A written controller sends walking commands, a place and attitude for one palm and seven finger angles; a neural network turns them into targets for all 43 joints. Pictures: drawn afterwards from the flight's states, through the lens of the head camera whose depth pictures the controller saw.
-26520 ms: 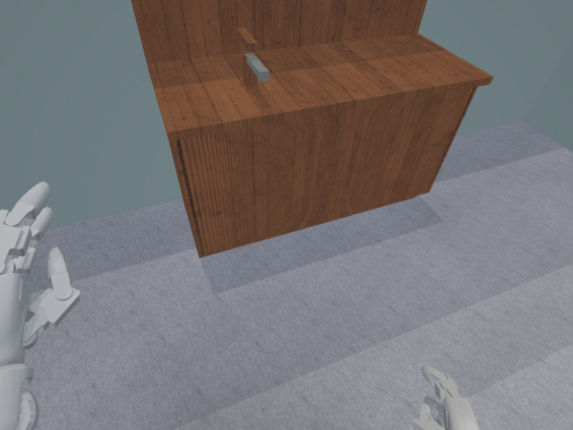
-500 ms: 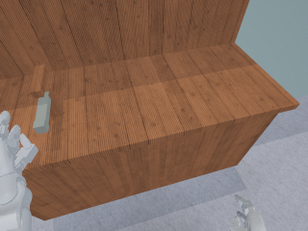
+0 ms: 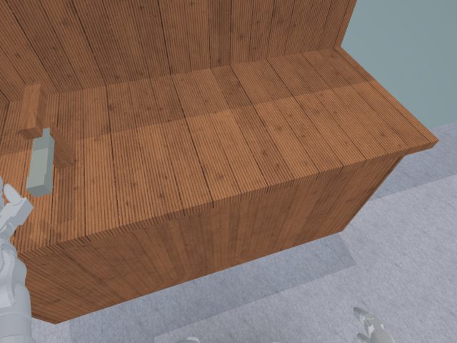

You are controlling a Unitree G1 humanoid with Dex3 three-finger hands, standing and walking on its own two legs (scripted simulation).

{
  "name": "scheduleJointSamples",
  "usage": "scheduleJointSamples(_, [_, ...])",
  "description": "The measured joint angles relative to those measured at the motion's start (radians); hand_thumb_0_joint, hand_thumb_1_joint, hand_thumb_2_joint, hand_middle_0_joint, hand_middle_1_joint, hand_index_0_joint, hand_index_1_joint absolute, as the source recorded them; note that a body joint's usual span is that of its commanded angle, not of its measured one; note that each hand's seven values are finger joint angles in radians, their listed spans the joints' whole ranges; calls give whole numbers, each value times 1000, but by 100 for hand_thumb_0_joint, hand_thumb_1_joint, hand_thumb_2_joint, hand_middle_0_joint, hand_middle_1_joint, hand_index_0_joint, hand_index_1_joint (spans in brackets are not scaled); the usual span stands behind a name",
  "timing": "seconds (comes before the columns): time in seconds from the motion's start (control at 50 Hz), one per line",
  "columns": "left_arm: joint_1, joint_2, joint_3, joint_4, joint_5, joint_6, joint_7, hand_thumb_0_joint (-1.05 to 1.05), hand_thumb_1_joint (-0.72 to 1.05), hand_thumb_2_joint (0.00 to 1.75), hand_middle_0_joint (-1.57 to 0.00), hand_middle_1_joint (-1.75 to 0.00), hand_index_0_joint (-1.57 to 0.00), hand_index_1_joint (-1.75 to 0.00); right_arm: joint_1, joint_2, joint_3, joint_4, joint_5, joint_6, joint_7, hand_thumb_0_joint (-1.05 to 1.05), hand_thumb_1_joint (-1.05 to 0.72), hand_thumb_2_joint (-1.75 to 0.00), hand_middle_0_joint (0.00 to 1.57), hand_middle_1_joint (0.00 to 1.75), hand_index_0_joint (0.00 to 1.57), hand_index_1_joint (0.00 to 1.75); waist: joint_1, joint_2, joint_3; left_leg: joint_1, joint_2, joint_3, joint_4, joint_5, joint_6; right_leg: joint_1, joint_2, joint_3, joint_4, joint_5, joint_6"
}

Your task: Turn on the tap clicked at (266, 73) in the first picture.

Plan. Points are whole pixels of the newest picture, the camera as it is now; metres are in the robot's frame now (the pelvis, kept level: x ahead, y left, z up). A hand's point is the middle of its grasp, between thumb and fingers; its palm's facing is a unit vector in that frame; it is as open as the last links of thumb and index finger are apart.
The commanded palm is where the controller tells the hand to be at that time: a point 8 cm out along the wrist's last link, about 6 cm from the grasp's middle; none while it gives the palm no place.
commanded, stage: reach beside the lever's end, fingers flat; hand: left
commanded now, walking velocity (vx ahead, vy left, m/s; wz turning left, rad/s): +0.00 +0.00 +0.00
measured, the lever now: (39, 185) +0.35 +0.35 +0.07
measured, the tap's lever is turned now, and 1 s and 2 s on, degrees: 0 0 20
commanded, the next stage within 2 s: push the lever round in 0.48 s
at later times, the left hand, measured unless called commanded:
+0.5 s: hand (17, 205) +0.31 +0.37 +0.07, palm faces +0.59 -0.80 -0.10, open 7.8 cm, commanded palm +0.26 +0.40 +0.06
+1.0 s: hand (34, 202) +0.32 +0.35 +0.06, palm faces +0.59 -0.80 -0.09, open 7.8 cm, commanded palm +0.27 +0.37 +0.06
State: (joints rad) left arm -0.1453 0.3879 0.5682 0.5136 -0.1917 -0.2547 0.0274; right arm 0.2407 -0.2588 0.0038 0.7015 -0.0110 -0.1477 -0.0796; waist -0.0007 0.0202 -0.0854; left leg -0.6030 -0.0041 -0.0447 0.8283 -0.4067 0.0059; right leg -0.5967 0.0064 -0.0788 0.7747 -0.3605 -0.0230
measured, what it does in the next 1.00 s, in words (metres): stands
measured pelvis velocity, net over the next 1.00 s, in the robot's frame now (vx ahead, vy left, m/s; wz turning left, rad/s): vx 0.00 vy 0.01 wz -0.01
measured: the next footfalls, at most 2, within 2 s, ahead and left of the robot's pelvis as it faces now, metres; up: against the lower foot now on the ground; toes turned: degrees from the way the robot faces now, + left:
none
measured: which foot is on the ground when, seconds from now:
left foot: down 0.00-1.00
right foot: down 0.00-1.00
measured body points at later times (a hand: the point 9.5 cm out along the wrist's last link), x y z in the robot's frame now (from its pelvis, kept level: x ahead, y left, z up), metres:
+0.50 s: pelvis +0.00 +0.01 +0.00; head +0.06 +0.02 +0.44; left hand +0.27 +0.41 +0.07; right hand +0.11 -0.25 -0.11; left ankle +0.00 +0.11 -0.70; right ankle +0.01 -0.11 -0.70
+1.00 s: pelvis +0.00 +0.01 +0.00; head +0.05 +0.02 +0.44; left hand +0.28 +0.39 +0.07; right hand +0.14 -0.24 -0.11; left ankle +0.00 +0.11 -0.70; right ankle +0.01 -0.11 -0.70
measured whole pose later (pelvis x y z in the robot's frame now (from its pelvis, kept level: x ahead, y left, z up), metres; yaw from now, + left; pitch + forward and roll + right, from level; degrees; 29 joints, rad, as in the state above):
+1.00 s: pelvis +0.00 +0.01 +0.00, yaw +0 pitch +11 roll -2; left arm -0.13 0.35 0.53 0.47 -0.18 -0.28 0.06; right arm 0.24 -0.24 0.01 0.67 -0.02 -0.10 -0.06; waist 0.00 0.02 -0.11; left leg -0.64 0.00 -0.04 0.87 -0.43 0.02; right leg -0.63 0.01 -0.08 0.79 -0.37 -0.01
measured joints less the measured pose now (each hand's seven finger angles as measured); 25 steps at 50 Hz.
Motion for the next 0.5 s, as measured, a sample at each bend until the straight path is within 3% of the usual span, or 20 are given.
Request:
scheduleJointSamples(0.16, [-60, 49, 37, 97, 0, -35, -46, 1, 90, 90, -15, -16, -15, -15, 27, -14, -6, -1, 0, 27, 7, 1, -90, -90, 20, 30, 21, 30, -9, -1, -4, -50, 4, -3, 35, -12, 1, -44, 4, -3, 23, -5, 1])
scheduleJointSamples(0.38, [-14, 30, 53, 63, -3, -49, -43, 1, 90, 90, -16, -15, -15, -15, 47, -7, -11, -12, -2, 51, 19, 1, -90, -90, 20, 30, 20, 30, -22, -4, -14, -56, 7, 7, 41, -18, 8, -50, 8, 7, 20, -3, 8])
scheduleJointSamples(0.5, [21, 26, 50, 25, -14, -58, -47, 1, 90, 90, -16, -15, -15, -15, 43, 1, -9, -17, -1, 48, 20, 1, -90, -90, 20, 30, 20, 30, -15, -3, -19, -51, 6, 6, 43, -20, 11, -42, 6, 7, 17, -2, 11])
